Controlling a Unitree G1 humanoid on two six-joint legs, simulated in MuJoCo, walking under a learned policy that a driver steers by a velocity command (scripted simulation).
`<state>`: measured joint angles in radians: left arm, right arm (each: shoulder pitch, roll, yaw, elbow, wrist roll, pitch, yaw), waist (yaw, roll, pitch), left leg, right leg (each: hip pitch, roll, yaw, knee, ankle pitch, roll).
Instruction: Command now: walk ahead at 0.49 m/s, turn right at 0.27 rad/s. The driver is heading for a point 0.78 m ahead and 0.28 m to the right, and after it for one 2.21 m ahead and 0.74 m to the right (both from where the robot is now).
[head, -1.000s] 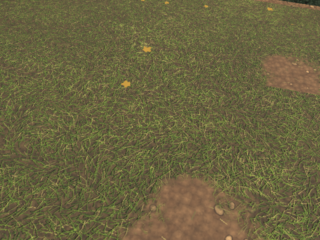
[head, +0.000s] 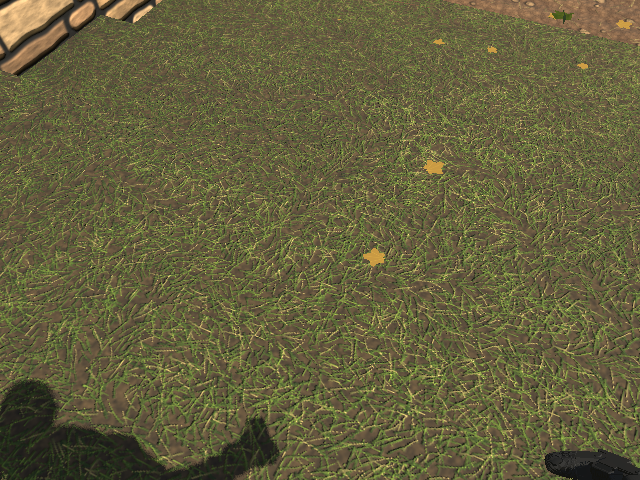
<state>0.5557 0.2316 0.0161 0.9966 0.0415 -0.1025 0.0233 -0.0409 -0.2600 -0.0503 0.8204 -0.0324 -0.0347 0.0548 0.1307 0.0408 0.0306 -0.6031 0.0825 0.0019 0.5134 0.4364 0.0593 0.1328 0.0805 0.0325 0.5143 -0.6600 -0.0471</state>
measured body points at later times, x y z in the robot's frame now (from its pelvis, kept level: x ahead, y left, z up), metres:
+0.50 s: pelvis +0.29 +0.03 -0.13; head +0.32 +0.01 +0.32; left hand +0.54 +0.20 -0.23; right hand +0.18 -0.20 -0.28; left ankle +0.19 +0.13 -0.85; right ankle +0.40 -0.07 -0.83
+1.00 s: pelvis +0.52 -0.05 -0.12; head +0.52 -0.07 +0.33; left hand +0.66 +0.20 -0.24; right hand +0.54 -0.36 -0.22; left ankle +0.64 +0.02 -0.81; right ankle +0.40 -0.06 -0.85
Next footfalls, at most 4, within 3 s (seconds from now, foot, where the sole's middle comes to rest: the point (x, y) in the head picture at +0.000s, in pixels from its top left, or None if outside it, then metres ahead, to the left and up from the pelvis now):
0.10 left None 0.23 0.13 -0.89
0.56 right None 0.43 -0.08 -0.89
1.04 left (369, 419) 0.66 0.01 -0.89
1.58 right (530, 417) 0.79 -0.42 -1.06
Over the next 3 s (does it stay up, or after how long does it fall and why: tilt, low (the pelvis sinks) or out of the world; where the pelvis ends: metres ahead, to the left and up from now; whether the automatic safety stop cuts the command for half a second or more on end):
stays up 0.81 -0.31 -0.28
